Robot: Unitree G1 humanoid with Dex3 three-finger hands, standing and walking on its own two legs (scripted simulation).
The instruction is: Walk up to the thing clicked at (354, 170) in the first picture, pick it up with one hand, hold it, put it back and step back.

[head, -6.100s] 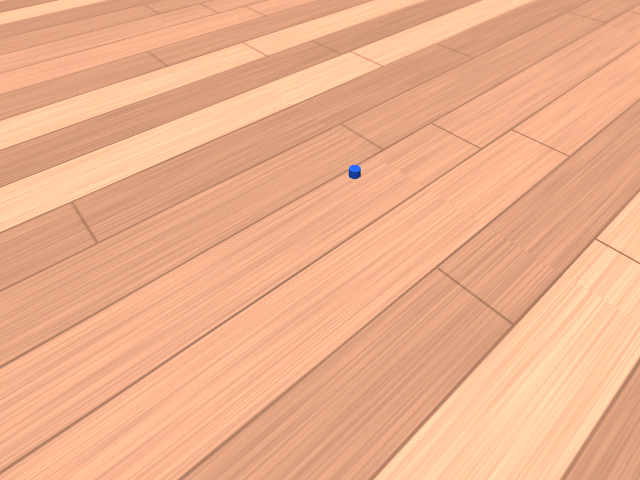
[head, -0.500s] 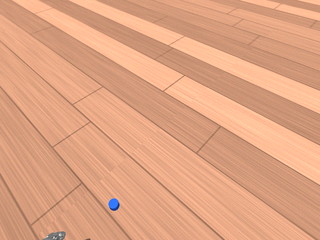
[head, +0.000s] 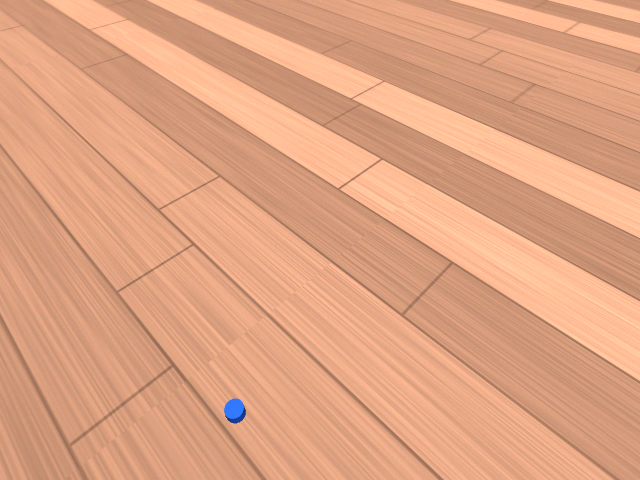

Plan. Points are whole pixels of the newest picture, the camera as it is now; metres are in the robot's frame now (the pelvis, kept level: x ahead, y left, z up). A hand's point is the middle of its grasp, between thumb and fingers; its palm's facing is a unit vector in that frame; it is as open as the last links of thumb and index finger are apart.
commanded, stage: walk up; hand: left
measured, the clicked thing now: (235, 410) +0.45 +0.26 -0.76
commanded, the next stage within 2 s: stand in 0.12 s
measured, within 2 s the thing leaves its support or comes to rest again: neither
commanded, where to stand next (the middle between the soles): +0.07 -0.01 m, yaw +1 degrees
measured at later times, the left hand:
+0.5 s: hand out of the picture +0.06 +0.25 -0.15, palm faces -0.02 -0.94 -0.35, open 7.4 cm
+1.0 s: hand out of the picture +0.05 +0.24 -0.15, palm faces -0.04 -0.94 -0.35, open 7.4 cm
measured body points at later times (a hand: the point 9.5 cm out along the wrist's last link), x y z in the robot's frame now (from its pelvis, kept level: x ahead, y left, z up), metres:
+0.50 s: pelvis -0.02 +0.00 +0.00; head -0.01 -0.01 +0.45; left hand +0.06 +0.30 -0.12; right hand +0.07 -0.30 -0.13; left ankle +0.00 +0.14 -0.74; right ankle -0.03 -0.13 -0.74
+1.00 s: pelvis -0.03 -0.01 +0.00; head -0.02 -0.02 +0.45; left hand +0.06 +0.29 -0.12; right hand +0.03 -0.31 -0.13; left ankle +0.00 +0.14 -0.74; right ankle -0.03 -0.13 -0.74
